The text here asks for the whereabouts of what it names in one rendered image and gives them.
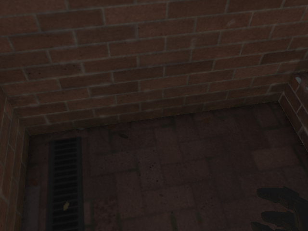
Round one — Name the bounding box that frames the right robot hand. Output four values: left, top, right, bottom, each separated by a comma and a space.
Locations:
250, 186, 308, 231

